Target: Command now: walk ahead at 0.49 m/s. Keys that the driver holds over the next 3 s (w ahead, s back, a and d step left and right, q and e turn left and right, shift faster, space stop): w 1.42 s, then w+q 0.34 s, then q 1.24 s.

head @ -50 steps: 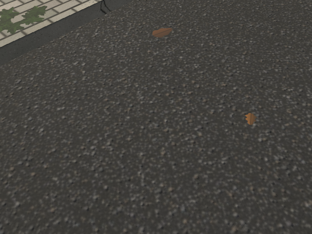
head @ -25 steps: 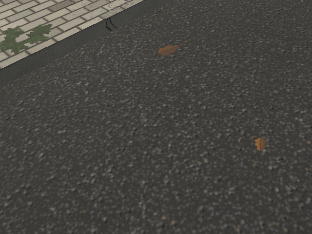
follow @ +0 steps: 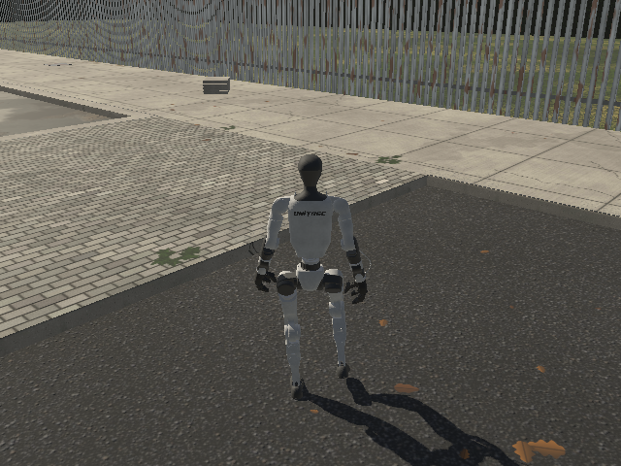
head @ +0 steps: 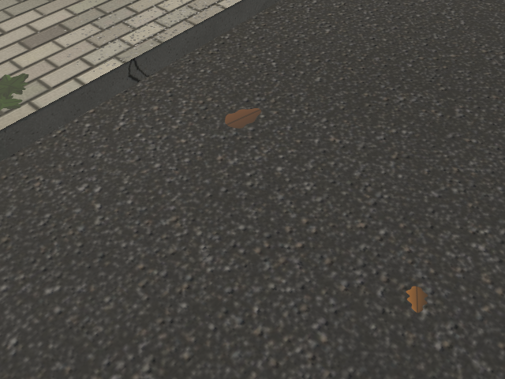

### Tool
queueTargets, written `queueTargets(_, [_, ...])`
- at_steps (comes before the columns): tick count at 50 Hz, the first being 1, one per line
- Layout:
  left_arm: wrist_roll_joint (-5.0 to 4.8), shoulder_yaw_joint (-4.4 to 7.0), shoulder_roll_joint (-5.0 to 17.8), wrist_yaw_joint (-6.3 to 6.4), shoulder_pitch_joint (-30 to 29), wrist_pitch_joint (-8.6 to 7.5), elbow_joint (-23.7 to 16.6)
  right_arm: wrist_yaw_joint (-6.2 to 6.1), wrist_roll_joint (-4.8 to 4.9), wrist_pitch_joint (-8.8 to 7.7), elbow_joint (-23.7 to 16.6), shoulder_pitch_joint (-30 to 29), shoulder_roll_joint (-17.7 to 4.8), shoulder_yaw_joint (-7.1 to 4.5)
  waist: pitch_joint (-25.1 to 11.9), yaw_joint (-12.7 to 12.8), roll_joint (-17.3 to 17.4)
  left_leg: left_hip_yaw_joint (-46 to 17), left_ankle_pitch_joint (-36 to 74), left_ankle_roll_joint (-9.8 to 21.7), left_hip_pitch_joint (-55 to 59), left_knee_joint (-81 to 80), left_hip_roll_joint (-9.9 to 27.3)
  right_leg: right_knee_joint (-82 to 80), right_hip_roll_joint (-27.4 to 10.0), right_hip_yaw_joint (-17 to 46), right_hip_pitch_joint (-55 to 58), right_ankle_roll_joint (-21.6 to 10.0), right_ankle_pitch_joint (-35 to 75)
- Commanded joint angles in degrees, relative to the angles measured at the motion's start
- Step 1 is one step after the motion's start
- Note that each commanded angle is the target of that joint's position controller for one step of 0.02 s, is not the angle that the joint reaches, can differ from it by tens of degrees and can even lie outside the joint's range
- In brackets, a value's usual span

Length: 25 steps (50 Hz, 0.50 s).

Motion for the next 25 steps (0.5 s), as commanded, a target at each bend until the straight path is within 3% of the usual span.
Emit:
queueTargets(1, [0.73,0.83,2.7,0.42,2.1,0.19,-2.4,-1.13,0.04,-1.05,-3.1,-2.2,-7.5,-1.17,3.2,2.7,4.4,-11.9,3.7,9.8,-6.1,-12.0,16.0,-7.7,-2.4,0.1,-1.4,1.6,9.1])
queueTargets(5, [0.22,0.44,1.7,-0.32,-7.2,-0.52,-4.8,-2.05,0.95,-0.27,-2.1,2.4,-9.1,-1.42,3.1,-0.7,4.4,-9.3,4.7,7.3,-0.7,-11.1,15.2,-24.4,0.1,-2.0,0.0,2.0,17.5])
queueTargets(10, [-0.55,0.15,2.4,-2.08,-14.4,-1.02,-7.7,-2.21,1.52,0.93,-0.2,6.6,-9.7,-1.79,4.8,-2.8,5.1,-10.1,3.4,6.5,8.4,-7.1,18.6,-33.3,1.8,-2.5,0.0,1.1,12.8])
queueTargets(12, [-0.57,0.49,3.6,-2.7,-13.4,-1.53,-8.1,-2.34,1.56,1.52,-0.1,6.2,-10.3,-2.14,4.1,-1.5,5.8,-11.0,5.8,5.6,11.0,-4.1,20.0,-35.7,2.7,-2.9,2.9,-0.5,8.1])
queueTargets(13, [-0.54,0.95,4.5,-2.81,-10.7,-1.77,-7.6,-2.38,1.55,1.83,-0.3,5.2,-10.8,-2.28,2.7,0.3,6.5,-10.7,11.5,5.0,11.3,-1.1,19.9,-36.8,3.9,-3.9,7.3,-1.4,6.3])
queueTargets(14, [-0.42,2.02,6.3,-2.7,-4.5,-1.92,-5.9,-2.37,1.36,2.14,-0.7,4.0,-10.4,-2.09,-0.8,3.8,6.3,-8.7,21.2,3.7,10.5,6.3,17.7,-38.1,5.9,-5.6,15.8,-2.7,5.6])
queueTargets(15, [-0.27,3.64,9.9,-2.29,6.6,-2.06,-2.7,-2.33,0.66,2.23,-1.4,3.5,-8.5,-1.29,-8.2,8.2,4.4,-5.6,23.2,1.9,4.5,20.1,14.1,-36.9,3.8,-3.1,31.3,-5.2,7.0])
queueTargets(16, [0.91,5.23,16.7,-1.99,15.7,-1.81,-1.3,-1.99,-0.04,1.31,-3.1,8.0,-3.0,0.48,-17.8,8.4,-7.6,-1.1,4.6,-2.1,-16.5,43.6,6.5,-38.0,-11.1,18.8,54.7,-12.8,4.9])
queueTargets(17, [0.68,4.62,14.5,-2.32,17.6,-1.53,-0.4,-1.61,1.08,-0.28,-2.2,10.0,-1.5,1.12,-22.9,7.9,-15.3,-7.3,-24.1,-3.0,-29.7,55.8,1.4,-47.4,-16.8,39.3,62.0,-17.8,-2.0])
queueTargets(18, [0.34,3.23,10.0,-2.37,13.4,-1.68,-1.2,-1.38,2.47,-1.32,-3.1,5.4,-8.2,-0.52,-15.4,7.6,-9.5,-10.9,-21.9,-1.6,-35.2,60.9,5.5,-48.3,-14.8,33.6,56.1,-14.7,-4.1])
queueTargets(19, [0.3,2.42,7.6,-2.28,7.9,-1.57,-2.6,-1.41,2.92,-1.67,-4.5,0.7,-9.4,-0.85,-9.7,6.2,-5.7,-9.3,-16.4,-0.9,-35.3,59.8,8.7,-48.9,-12.6,24.5,47.8,-12.3,-0.4])
queueTargets(20, [0.5,1.78,6.0,-2.54,3.4,-1.49,-3.3,-1.76,2.24,-1.4,-4.8,-1.6,-8.6,-0.99,-5.7,4.3,-1.3,-8.1,-11.8,-1.2,-32.7,56.1,11.0,-51.1,-10.0,18.1,39.6,-11.2,4.5])
queueTargets(21, [0.78,1.31,4.4,-2.77,1.2,-1.61,-3.5,-2.06,1.48,-0.64,-4.8,-1.7,-8.1,-1.44,-3.5,2.5,-1.4,-8.2,-8.8,-1.4,-29.6,52.2,12.8,-53.1,-7.6,13.6,34.3,-10.1,7.1])
queueTargets(22, [1.04,1.1,3.7,-3.01,0.9,-1.63,-3.0,-2.09,1.33,0.23,-4.5,-0.6,-6.7,-1.4,-2.6,1.3,-2.2,-8.0,-7.0,-1.7,-26.7,50.4,13.4,-54.9,-6.2,11.0,31.0,-9.8,8.5])
queueTargets(23, [1.03,1.21,3.9,-3.09,1.8,-1.8,-2.3,-2.15,1.24,0.9,-4.2,0.4,-5.3,-1.29,-2.2,0.7,-2.2,-7.4,-6.0,-2.1,-25.5,49.3,13.4,-56.0,-5.5,9.1,29.4,-10.2,11.1])
queueTargets(25, [1.03,1.65,5.6,-2.72,3.9,-2.0,-1.0,-2.34,1.03,1.6,-4.9,-0.8,-5.0,-1.48,-0.7,0.2,-1.3,-7.0,-2.8,-2.9,-27.6,46.1,13.6,-57.3,-5.1,6.1,28.9,-10.8,16.3])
